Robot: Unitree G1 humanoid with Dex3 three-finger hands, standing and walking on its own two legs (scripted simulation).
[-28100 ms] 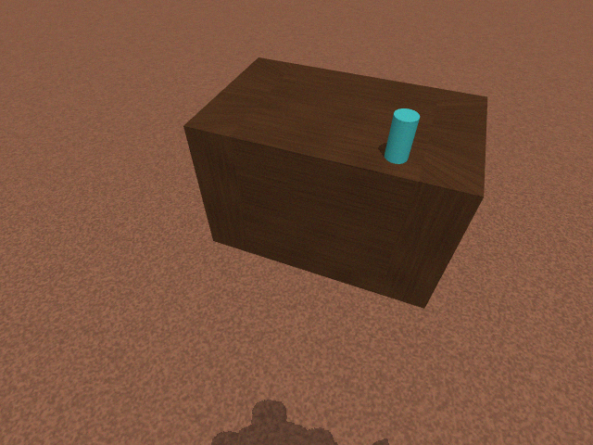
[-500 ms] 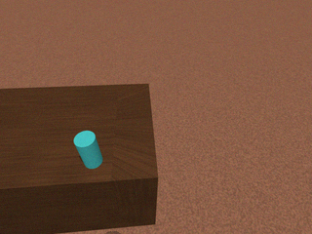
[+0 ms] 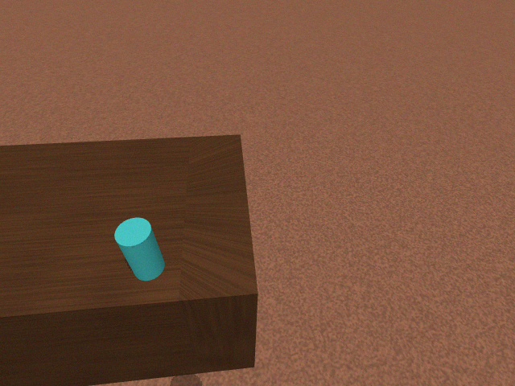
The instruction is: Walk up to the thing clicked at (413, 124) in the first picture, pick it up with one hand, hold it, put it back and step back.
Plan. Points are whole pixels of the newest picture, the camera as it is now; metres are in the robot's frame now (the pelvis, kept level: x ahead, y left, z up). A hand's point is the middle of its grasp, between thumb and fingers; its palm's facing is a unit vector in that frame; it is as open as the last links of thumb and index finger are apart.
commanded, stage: stand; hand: left
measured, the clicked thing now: (141, 250) +0.43 +0.24 -0.11
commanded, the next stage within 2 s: step back in 1.44 s
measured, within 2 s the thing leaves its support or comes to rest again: neither
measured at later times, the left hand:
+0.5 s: hand out of the picture +0.09 +0.25 -0.16, palm faces -0.02 -0.94 -0.34, open 7.4 cm
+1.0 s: hand out of the picture +0.08 +0.24 -0.16, palm faces -0.01 -0.94 -0.34, open 7.4 cm
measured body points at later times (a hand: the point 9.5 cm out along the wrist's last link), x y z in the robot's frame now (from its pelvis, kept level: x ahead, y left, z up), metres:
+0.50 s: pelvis +0.02 +0.00 +0.00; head +0.03 +0.00 +0.45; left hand +0.09 +0.29 -0.13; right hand +0.10 -0.30 -0.13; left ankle +0.04 +0.11 -0.75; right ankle -0.03 -0.14 -0.75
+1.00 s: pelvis +0.02 -0.01 +0.00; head +0.03 -0.01 +0.45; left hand +0.08 +0.29 -0.13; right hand +0.10 -0.31 -0.13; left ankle +0.04 +0.11 -0.75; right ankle -0.03 -0.14 -0.75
